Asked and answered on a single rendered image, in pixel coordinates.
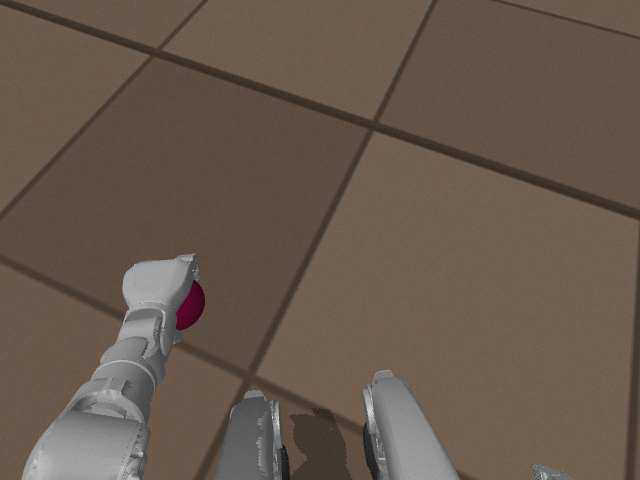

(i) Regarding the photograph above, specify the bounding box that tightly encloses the left robot hand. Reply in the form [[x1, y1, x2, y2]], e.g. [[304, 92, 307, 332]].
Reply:
[[122, 253, 201, 344]]

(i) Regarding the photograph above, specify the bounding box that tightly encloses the right robot foot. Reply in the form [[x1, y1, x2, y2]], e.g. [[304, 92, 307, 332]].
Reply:
[[363, 423, 380, 480]]

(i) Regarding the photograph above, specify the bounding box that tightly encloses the right robot hand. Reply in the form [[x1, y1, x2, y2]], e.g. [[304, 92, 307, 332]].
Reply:
[[531, 463, 574, 480]]

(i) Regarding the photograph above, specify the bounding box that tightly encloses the left robot arm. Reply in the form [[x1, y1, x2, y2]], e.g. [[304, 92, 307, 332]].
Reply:
[[21, 302, 177, 480]]

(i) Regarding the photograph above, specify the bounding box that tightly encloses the ball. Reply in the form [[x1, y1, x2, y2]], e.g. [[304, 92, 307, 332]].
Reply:
[[176, 280, 205, 330]]

